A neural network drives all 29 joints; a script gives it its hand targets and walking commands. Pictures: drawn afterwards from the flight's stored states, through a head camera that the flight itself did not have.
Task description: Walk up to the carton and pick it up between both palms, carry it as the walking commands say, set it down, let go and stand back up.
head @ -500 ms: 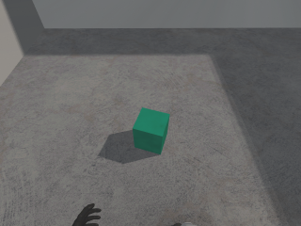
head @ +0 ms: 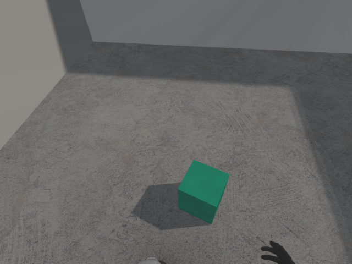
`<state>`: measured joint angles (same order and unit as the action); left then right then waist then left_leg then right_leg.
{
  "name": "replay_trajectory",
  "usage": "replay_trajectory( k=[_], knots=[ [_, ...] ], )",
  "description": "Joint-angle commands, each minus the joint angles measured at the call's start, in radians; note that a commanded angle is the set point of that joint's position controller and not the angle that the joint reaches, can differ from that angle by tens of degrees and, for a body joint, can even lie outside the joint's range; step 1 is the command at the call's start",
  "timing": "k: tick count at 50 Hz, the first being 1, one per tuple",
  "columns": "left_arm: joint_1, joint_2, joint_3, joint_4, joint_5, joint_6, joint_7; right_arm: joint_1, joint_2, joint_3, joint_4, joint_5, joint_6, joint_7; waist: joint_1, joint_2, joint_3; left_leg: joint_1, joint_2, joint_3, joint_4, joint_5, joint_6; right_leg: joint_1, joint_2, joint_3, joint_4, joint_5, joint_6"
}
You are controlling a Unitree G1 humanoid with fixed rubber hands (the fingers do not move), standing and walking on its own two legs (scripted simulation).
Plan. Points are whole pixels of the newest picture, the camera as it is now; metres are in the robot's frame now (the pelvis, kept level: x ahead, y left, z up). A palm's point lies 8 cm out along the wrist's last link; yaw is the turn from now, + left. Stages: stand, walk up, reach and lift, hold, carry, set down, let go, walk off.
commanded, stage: walk up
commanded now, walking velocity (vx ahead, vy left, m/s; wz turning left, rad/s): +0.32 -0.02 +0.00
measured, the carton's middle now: (202, 192) +0.62 -0.05 -0.65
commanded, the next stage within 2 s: none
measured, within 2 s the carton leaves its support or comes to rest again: neither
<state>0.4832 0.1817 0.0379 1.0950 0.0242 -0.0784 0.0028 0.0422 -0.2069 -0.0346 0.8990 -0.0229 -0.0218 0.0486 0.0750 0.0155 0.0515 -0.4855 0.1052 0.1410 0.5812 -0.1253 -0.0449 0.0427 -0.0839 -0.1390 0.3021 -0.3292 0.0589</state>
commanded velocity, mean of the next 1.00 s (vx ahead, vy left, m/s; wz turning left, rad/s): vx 0.15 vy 0.00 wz -0.11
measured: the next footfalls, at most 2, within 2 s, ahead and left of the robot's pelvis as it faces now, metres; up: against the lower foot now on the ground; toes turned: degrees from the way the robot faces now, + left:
left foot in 0.04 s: +0.17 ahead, +0.13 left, +0.00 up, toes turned +10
right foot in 0.54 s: +0.22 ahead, -0.17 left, +0.00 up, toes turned -9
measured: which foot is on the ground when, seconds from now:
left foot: up 0.00-0.02, down 0.04-0.54, up 0.56-1.00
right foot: down 0.00-0.04, up 0.06-0.52, down 0.54-1.00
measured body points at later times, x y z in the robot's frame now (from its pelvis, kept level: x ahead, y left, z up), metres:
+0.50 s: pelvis +0.14 -0.02 +0.01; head +0.15 -0.01 +0.46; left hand +0.24 +0.22 -0.14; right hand +0.09 -0.27 -0.13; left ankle +0.13 +0.12 -0.74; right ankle +0.18 -0.17 -0.72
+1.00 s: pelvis +0.16 +0.01 +0.00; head +0.20 -0.02 +0.45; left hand +0.16 +0.30 -0.12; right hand +0.23 -0.26 -0.14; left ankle +0.19 +0.16 -0.70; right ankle +0.18 -0.17 -0.74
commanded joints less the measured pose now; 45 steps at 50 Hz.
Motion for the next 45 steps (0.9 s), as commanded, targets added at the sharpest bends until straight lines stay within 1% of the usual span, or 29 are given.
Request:
replay_trajectory(
  k=[1, 2, 3, 4, 5, 6, 7, 8, 10, 12, 15, 20, 22, 23, 24, 25, 26, 27, 28, 29, 30, 32, 36, 37, 38, 39, 41, 42, 45],
  knots=[
    [0.022, 0.159, 0.024, -0.014, -0.012, 0.012, 0.011, 0.195, -0.093, -0.033, 0.032, -0.006, -0.035, -0.024, -0.107, -0.054, -0.041, 0.334, -0.037, 0.050, -0.110, -0.030, 0.031, -0.149, -0.128, 0.041, 0.196, 0.496, -0.122],
    [0.025, 0.132, 0.016, -0.025, -0.016, 0.013, 0.013, 0.315, -0.159, -0.056, 0.066, -0.020, -0.046, -0.037, -0.148, 0.025, -0.125, 0.523, 0.065, -0.065, -0.097, 0.045, 0.055, -0.290, -0.074, 0.022, 0.403, 0.377, -0.086],
    [0.086, 0.086, 0.011, -0.036, -0.023, 0.017, 0.015, 0.409, -0.289, -0.085, 0.068, -0.021, -0.045, -0.047, -0.153, 0.263, -0.205, 0.698, 0.386, -0.510, -0.233, 0.242, 0.112, -0.549, 0.069, 0.028, 0.666, -0.200, -0.029],
    [0.077, 0.134, 0.046, -0.025, -0.019, 0.035, 0.016, 0.462, -0.344, -0.096, 0.079, 0.010, -0.031, -0.059, -0.132, 0.176, -0.256, 0.680, 0.499, -0.671, -0.276, 0.368, 0.140, -0.582, 0.053, 0.175, 0.859, -0.299, -0.034],
    [0.050, 0.121, 0.041, -0.016, -0.011, 0.044, 0.012, 0.390, -0.285, -0.077, 0.072, 0.014, -0.030, -0.064, -0.101, 0.118, -0.216, 0.563, 0.450, -0.564, -0.262, 0.410, 0.146, -0.571, 0.014, 0.217, 0.923, -0.232, -0.040],
    [0.020, 0.099, 0.036, -0.014, -0.006, 0.048, 0.005, 0.308, -0.209, -0.059, 0.065, 0.012, -0.032, -0.065, -0.081, 0.098, -0.163, 0.455, 0.377, -0.419, -0.264, 0.399, 0.145, -0.549, -0.015, 0.220, 0.926, -0.154, -0.041],
    [0.004, 0.076, 0.030, -0.014, 0.000, 0.054, -0.002, 0.244, -0.150, -0.045, 0.057, 0.012, -0.037, -0.065, -0.069, 0.127, -0.116, 0.374, 0.316, -0.312, -0.273, 0.342, 0.137, -0.533, -0.032, 0.211, 0.903, -0.093, -0.034],
    [0.000, 0.068, 0.032, -0.012, 0.003, 0.066, -0.007, 0.215, -0.118, -0.038, 0.056, 0.010, -0.040, -0.065, -0.057, 0.158, -0.088, 0.303, 0.279, -0.252, -0.291, 0.307, 0.127, -0.494, -0.035, 0.196, 0.887, -0.044, -0.028],
    [-0.021, 0.071, 0.035, -0.012, 0.006, 0.090, -0.018, 0.225, -0.113, -0.036, 0.063, 0.011, -0.047, -0.057, -0.042, 0.169, -0.067, 0.240, 0.245, -0.182, -0.320, 0.280, 0.114, -0.455, -0.013, 0.152, 0.862, 0.021, -0.020],
    [-0.072, 0.074, 0.029, -0.027, 0.002, 0.101, -0.025, 0.251, -0.121, -0.040, 0.076, 0.008, -0.049, -0.058, -0.045, 0.169, -0.059, 0.243, 0.233, -0.149, -0.335, 0.240, 0.110, -0.477, -0.009, 0.130, 0.802, 0.070, -0.014],
    [-0.163, 0.073, 0.021, -0.056, -0.002, 0.111, -0.035, 0.305, -0.128, -0.046, 0.095, 0.003, -0.043, -0.063, -0.069, 0.182, -0.027, 0.278, 0.225, -0.137, -0.360, 0.129, 0.110, -0.519, -0.011, 0.112, 0.666, 0.112, -0.006],
    [-0.299, 0.077, 0.015, -0.107, -0.004, 0.110, -0.049, 0.351, -0.149, -0.062, 0.098, -0.007, -0.031, -0.066, -0.108, 0.177, 0.028, 0.273, 0.243, -0.149, -0.419, -0.150, 0.142, -0.504, -0.018, 0.087, 0.448, 0.101, 0.005],
    [-0.321, 0.073, 0.014, -0.115, -0.006, 0.104, -0.051, 0.348, -0.158, -0.070, 0.093, -0.009, -0.027, -0.068, -0.109, 0.188, 0.034, 0.244, 0.244, -0.140, -0.416, -0.173, 0.142, -0.444, -0.010, 0.073, 0.367, 0.087, 0.001],
    [-0.315, 0.078, 0.013, -0.113, -0.010, 0.094, -0.047, 0.342, -0.161, -0.071, 0.090, -0.010, -0.030, -0.065, -0.106, 0.200, 0.025, 0.230, 0.237, -0.130, -0.406, -0.170, 0.140, -0.390, -0.003, 0.059, 0.323, 0.078, -0.007],
    [-0.283, 0.066, 0.003, -0.103, -0.012, 0.075, -0.039, 0.321, -0.140, -0.060, 0.094, -0.009, -0.028, -0.055, -0.093, 0.245, 0.003, 0.214, 0.182, -0.083, -0.368, -0.189, 0.129, -0.304, 0.021, 0.027, 0.253, 0.097, -0.019],
    [-0.244, 0.070, 0.003, -0.087, -0.012, 0.060, -0.031, 0.318, -0.126, -0.055, 0.100, -0.005, -0.017, -0.052, -0.069, 0.218, -0.019, 0.181, 0.131, -0.047, -0.307, -0.197, 0.116, -0.203, 0.044, -0.009, 0.170, 0.177, -0.024],
    [-0.199, 0.094, 0.009, -0.061, -0.011, 0.046, -0.018, 0.348, -0.089, -0.043, 0.109, -0.004, -0.012, -0.053, -0.051, 0.112, -0.042, 0.169, 0.088, -0.034, -0.217, -0.153, 0.096, -0.108, 0.027, -0.001, 0.096, 0.223, -0.034],
    [-0.168, 0.122, 0.015, -0.045, -0.001, 0.028, -0.005, 0.375, -0.029, -0.018, 0.112, 0.005, -0.005, -0.060, -0.042, -0.043, -0.063, 0.181, 0.042, -0.037, -0.095, -0.106, 0.064, -0.076, -0.072, 0.120, -0.007, 0.377, -0.041],
    [-0.164, 0.204, 0.030, -0.061, -0.008, 0.017, 0.006, 0.399, -0.002, -0.006, 0.084, 0.025, -0.001, -0.063, -0.064, -0.232, -0.069, 0.096, -0.020, -0.060, 0.064, -0.321, 0.007, -0.060, -0.239, 0.294, 0.038, 0.952, -0.073],
    [-0.205, 0.181, 0.021, -0.054, -0.021, 0.027, 0.011, 0.447, 0.019, 0.007, 0.101, 0.040, 0.013, -0.076, -0.072, -0.319, -0.132, 0.137, -0.017, -0.106, 0.099, -0.438, 0.006, -0.068, -0.293, 0.300, 0.027, 1.138, -0.160],
    [-0.231, 0.165, 0.021, -0.049, -0.016, 0.032, 0.017, 0.427, -0.016, -0.010, 0.115, 0.030, 0.030, -0.081, -0.075, -0.271, -0.116, 0.148, -0.009, -0.130, 0.129, -0.442, 0.002, -0.066, -0.267, 0.262, 0.035, 1.103, -0.173],
    [-0.296, 0.136, 0.017, -0.057, -0.018, 0.039, 0.023, 0.373, -0.040, -0.029, 0.118, 0.020, 0.045, -0.082, -0.089, -0.228, -0.096, 0.154, -0.021, -0.136, 0.145, -0.374, 0.012, -0.098, -0.207, 0.183, 0.043, 0.943, -0.170],
    [-0.320, 0.104, 0.016, -0.063, -0.015, 0.055, 0.029, 0.345, -0.017, -0.021, 0.127, 0.008, 0.058, -0.084, -0.103, -0.185, -0.075, 0.193, -0.036, -0.111, 0.124, -0.288, 0.014, -0.199, -0.192, 0.184, 0.004, 0.642, -0.188],
    [-0.248, 0.183, 0.044, -0.071, -0.004, 0.061, 0.034, 0.295, -0.028, -0.010, 0.107, -0.007, 0.061, -0.084, -0.084, -0.183, -0.047, 0.156, -0.043, -0.022, 0.199, -0.286, -0.004, -0.228, -0.225, 0.229, 0.001, 0.561, -0.201],
    [-0.038, 0.267, 0.062, -0.020, 0.018, 0.077, 0.052, 0.236, -0.083, -0.045, 0.077, -0.038, 0.101, -0.071, -0.014, -0.009, -0.037, -0.046, -0.043, -0.117, 0.413, -0.347, -0.029, -0.126, -0.377, 0.600, -0.060, 0.317, -0.245],
    [-0.058, 0.281, 0.073, -0.036, 0.009, 0.087, 0.068, 0.247, -0.087, -0.047, 0.055, -0.043, 0.108, -0.059, -0.024, 0.011, -0.024, -0.135, -0.001, -0.189, 0.480, -0.319, -0.036, -0.112, -0.407, 0.621, -0.068, 0.198, -0.244],
    [-0.154, 0.254, 0.075, -0.077, -0.001, 0.089, 0.069, 0.197, -0.100, -0.044, 0.032, -0.040, 0.098, -0.042, -0.037, -0.122, -0.006, -0.150, 0.006, -0.192, 0.482, -0.194, -0.029, -0.191, -0.327, 0.536, -0.088, 0.024, -0.210],
    [-0.154, 0.232, 0.072, -0.086, -0.002, 0.084, 0.065, 0.172, -0.097, -0.043, 0.021, -0.039, 0.090, -0.040, -0.037, -0.157, -0.004, -0.140, -0.003, -0.180, 0.476, -0.152, -0.028, -0.209, -0.285, 0.496, -0.088, 0.009, -0.198],
    [-0.134, 0.222, 0.071, -0.094, 0.007, 0.076, 0.056, 0.150, -0.070, -0.024, -0.002, -0.030, 0.086, -0.027, -0.038, -0.200, -0.019, -0.063, -0.035, -0.131, 0.355, -0.160, -0.027, -0.252, -0.231, 0.413, -0.070, 0.135, -0.183]
  ],
)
